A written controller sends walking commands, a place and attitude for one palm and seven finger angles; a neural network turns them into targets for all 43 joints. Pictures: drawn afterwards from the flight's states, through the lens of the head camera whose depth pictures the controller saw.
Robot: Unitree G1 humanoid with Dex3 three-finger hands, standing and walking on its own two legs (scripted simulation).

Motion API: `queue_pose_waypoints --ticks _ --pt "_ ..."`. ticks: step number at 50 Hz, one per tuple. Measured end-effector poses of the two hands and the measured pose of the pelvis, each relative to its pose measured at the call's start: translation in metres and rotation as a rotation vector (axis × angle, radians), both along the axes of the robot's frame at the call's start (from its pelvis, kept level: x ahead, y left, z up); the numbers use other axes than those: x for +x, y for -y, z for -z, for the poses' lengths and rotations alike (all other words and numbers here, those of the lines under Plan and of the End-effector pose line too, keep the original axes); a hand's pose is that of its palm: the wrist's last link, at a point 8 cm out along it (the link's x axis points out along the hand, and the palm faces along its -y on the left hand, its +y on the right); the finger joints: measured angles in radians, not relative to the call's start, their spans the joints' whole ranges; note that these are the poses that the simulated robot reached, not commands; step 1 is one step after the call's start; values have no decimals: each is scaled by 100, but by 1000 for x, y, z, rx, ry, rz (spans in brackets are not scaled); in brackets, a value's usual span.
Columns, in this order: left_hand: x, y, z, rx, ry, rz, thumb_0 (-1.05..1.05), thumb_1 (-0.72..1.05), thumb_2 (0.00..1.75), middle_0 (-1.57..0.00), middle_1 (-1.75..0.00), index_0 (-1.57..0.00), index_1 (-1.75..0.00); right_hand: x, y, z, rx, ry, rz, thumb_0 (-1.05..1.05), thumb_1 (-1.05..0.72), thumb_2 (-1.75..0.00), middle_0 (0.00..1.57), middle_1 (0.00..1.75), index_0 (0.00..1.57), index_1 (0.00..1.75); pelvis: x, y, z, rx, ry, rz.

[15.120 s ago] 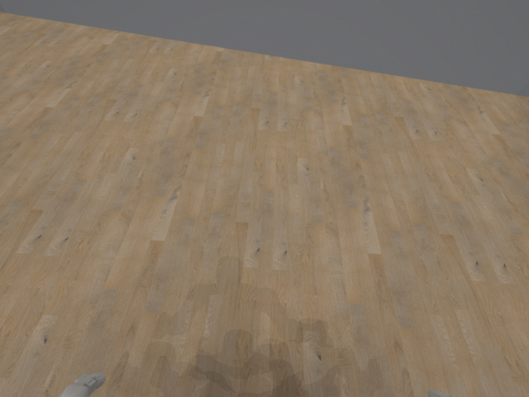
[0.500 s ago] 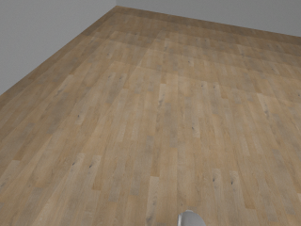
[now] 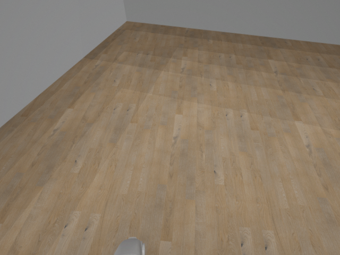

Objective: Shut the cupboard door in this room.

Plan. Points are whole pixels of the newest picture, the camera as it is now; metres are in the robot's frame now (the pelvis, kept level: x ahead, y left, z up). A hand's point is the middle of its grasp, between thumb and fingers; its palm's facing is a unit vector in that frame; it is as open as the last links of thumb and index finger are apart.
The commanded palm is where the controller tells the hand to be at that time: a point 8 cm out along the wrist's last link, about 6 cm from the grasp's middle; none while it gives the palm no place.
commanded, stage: walk around to get in front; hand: left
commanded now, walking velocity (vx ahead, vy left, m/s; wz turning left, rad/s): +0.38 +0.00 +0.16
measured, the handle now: out of the picture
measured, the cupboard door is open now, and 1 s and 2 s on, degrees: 75 75 75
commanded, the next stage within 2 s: walk to a spot facing it in 0.84 s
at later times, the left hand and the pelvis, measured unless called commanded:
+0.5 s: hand (93, 232) +0.22 +0.25 -0.18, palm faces +0.11 -0.98 -0.19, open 7.4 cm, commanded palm none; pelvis +0.20 +0.06 +0.00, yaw +2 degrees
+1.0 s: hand (134, 160) +0.46 +0.17 -0.16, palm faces +0.09 -0.96 -0.25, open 7.1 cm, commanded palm none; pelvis +0.40 -0.03 +0.00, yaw +3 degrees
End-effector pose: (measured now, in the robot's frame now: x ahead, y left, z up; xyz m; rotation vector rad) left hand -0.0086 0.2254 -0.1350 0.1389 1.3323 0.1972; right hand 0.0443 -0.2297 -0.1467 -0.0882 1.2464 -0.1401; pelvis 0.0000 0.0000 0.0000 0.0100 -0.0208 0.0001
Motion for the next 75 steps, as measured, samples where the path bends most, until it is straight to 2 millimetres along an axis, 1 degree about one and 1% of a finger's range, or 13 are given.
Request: queue_pose_waypoints --ticks 5,10,15,19,27,34,40,45,53,59,65,69,75 --pt "-8 11 8 -53 -93 -77 0 91 90 -20 -30 -20 -30 77 -9 -6 -15 39 -83 0 -91 -90 20 30 19 30 40 -7 1 -18 -7 -32" --pt "-9 13 17 -102 -204 -156 0 91 90 -20 -30 -20 -30 156 -36 -6 -25 62 -176 1 -91 -90 20 30 19 30 85 -23 9 -34 -14 -63" --pt "13 -6 30 -137 -307 -176 0 90 90 -20 -30 -20 -30 221 -68 1 -44 135 -203 1 -91 -90 20 30 19 30 133 -50 24 -25 -9 -70" --pt "78 -37 27 -103 -240 -130 1 90 90 -20 -30 -20 -30 223 -77 -2 -43 113 -138 0 -91 -90 20 30 20 30 162 -62 16 -22 11 -52" --pt "258 -79 9 -9 73 -26 0 91 90 -19 -30 -19 -30 198 -52 -11 -86 -40 -23 -2 -95 -90 20 30 20 30 220 -61 2 5 12 -34" --pt "386 -55 -6 10 196 86 0 91 90 -19 -30 -19 -30 181 -48 3 -15 -202 70 0 -92 -90 20 30 20 30 278 -41 5 24 2 0" --pt "469 -9 4 26 239 169 0 91 90 -19 -30 -19 -30 195 -32 28 61 -326 131 0 -91 -90 20 30 20 30 337 -4 26 24 -5 28" --pt "469 17 5 5 198 97 0 91 90 -20 -30 -20 -30 262 -4 24 52 -289 86 1 -91 -90 20 30 20 30 369 16 17 21 12 -4" --pt "447 13 -3 41 78 -33 -2 94 90 -20 -30 -20 -30 407 27 5 -11 -95 -41 1 -91 -90 20 30 19 30 420 27 2 0 -2 -82" --pt "429 21 10 -15 -10 -139 -1 92 90 -20 -30 -20 -30 500 16 -3 -41 -20 -177 0 -91 -90 20 30 19 30 450 18 4 -16 -5 -158" --pt "417 12 37 -71 -74 -258 0 91 90 -20 -30 -20 -30 583 -20 -5 -84 52 -327 0 -91 -90 20 30 19 30 478 -5 20 -31 -5 -235" --pt "424 -11 45 -64 -86 -294 0 90 90 -20 -30 -20 -30 615 -42 -8 -100 121 -373 0 -91 -90 20 30 19 30 485 -17 25 -27 0 -270" --pt "470 -52 23 23 68 -313 1 90 90 -20 -30 -20 -30 619 -52 -16 -96 109 -404 0 -91 -90 20 30 20 30 487 -18 13 -37 4 -332"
